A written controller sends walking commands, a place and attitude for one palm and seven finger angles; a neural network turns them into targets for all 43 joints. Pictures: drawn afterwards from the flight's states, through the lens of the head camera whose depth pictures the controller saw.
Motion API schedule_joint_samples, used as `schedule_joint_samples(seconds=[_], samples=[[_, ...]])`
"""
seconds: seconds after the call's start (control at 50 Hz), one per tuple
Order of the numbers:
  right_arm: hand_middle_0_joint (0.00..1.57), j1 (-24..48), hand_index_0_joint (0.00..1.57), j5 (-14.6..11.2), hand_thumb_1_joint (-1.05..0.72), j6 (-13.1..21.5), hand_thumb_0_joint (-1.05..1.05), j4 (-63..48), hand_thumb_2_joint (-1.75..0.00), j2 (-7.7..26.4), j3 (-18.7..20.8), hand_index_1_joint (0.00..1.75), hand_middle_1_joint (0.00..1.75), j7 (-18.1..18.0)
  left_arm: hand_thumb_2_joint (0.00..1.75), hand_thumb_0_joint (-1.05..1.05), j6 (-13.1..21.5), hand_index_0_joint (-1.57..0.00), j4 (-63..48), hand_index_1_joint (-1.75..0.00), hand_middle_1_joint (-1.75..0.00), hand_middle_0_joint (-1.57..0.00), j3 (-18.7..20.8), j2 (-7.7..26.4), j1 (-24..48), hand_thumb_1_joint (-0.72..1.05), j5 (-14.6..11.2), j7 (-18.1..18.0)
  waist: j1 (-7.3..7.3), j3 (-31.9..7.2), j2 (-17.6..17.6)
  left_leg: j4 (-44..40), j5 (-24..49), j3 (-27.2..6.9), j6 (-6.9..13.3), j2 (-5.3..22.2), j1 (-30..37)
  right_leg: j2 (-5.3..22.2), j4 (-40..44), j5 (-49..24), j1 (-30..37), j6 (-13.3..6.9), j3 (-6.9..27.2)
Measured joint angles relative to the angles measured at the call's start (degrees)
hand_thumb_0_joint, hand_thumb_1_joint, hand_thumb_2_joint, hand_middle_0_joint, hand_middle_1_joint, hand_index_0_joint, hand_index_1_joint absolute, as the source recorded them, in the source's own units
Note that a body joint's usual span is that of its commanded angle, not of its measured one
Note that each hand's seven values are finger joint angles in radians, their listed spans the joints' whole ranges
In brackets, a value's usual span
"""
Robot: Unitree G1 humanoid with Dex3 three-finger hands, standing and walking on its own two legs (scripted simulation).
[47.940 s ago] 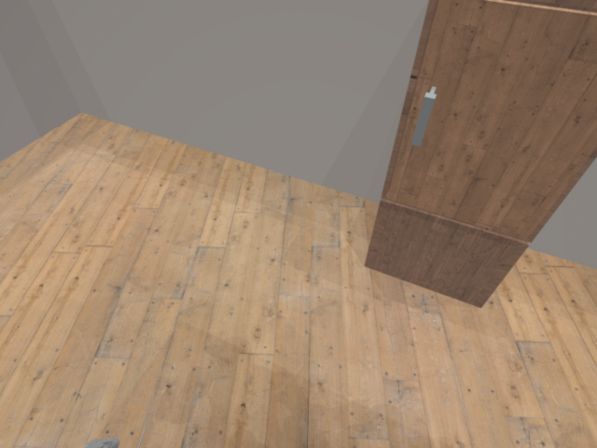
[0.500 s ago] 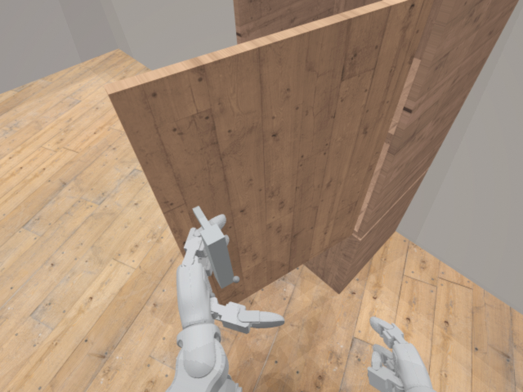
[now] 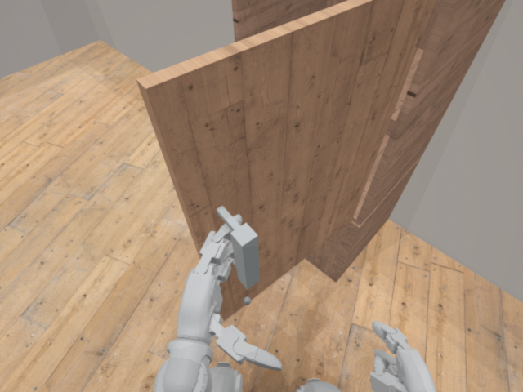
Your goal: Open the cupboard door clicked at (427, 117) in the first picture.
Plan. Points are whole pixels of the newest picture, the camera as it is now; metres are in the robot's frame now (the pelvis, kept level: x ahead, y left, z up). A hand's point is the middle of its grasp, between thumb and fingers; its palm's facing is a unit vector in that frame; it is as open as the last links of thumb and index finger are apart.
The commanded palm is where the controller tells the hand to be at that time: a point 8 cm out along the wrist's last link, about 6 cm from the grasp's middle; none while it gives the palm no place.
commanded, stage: slide the hand sideways off the handle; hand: left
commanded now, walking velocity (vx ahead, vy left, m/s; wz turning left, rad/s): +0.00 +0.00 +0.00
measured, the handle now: (237, 248) +0.31 +0.05 +0.07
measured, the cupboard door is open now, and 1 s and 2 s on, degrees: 82 80 80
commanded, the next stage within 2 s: draw the hand back to the body in 0.72 s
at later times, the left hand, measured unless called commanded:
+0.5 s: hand (204, 325) +0.21 +0.08 +0.06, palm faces -0.08 -1.00 +0.00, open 16.1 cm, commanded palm +0.18 +0.15 +0.06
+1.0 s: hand (167, 324) +0.20 +0.12 +0.09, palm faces -0.06 -1.00 -0.04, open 16.3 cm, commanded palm +0.17 +0.19 +0.10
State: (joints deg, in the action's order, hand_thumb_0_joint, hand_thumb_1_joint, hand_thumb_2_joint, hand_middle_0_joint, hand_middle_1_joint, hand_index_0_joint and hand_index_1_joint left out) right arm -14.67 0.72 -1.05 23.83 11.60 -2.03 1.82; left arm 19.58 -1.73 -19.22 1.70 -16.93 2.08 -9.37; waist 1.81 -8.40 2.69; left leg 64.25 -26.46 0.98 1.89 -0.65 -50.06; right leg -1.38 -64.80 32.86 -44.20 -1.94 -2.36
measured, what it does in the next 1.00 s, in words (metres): stands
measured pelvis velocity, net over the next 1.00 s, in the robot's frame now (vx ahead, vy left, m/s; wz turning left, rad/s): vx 0.01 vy -0.01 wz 0.01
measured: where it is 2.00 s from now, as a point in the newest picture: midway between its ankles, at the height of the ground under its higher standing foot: outside the picture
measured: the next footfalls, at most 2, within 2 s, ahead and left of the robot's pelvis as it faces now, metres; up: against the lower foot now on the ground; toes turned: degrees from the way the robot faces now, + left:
none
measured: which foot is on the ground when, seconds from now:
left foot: down 0.00-1.00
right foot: down 0.00-1.00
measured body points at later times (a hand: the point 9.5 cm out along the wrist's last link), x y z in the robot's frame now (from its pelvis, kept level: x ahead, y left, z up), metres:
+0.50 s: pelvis +0.00 -0.01 -0.01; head +0.05 -0.02 +0.44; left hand +0.21 +0.14 +0.07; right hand +0.19 -0.23 -0.08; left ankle +0.05 +0.10 -0.65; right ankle -0.01 -0.10 -0.65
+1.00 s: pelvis +0.01 -0.01 +0.00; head +0.04 -0.02 +0.45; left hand +0.20 +0.18 +0.09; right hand +0.19 -0.23 -0.08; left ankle +0.05 +0.10 -0.65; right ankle -0.01 -0.10 -0.65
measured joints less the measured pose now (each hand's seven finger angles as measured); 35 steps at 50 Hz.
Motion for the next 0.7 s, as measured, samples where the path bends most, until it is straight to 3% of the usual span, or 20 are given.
schedule_joint_samples(seconds=[0.34,0.7], samples=[[0.20,0.88,0.20,-0.48,-0.91,1.15,0.01,-2.02,-0.90,0.79,0.14,0.30,0.30,-1.05,0.30,-0.01,2.17,-0.19,-7.18,-0.32,-0.32,-0.18,5.40,3.99,-9.54,-0.50,-4.36,6.28,-0.97,-0.31,0.11,1.41,-0.65,-1.13,-0.55,0.29,-1.16,-0.42,-0.81,0.63,-0.62,-0.52,-1.10],[0.20,-0.31,0.20,-1.40,-0.91,2.49,0.01,-1.20,-0.90,1.14,1.53,0.30,0.30,-2.99,0.30,-0.01,2.77,-0.16,-11.80,-0.30,-0.31,-0.16,13.92,7.07,-16.90,-0.50,-10.77,14.47,-1.39,-1.25,0.46,2.80,-1.59,-2.17,-1.36,0.75,-2.73,-1.01,-1.68,1.51,-1.81,-1.20,-2.06]])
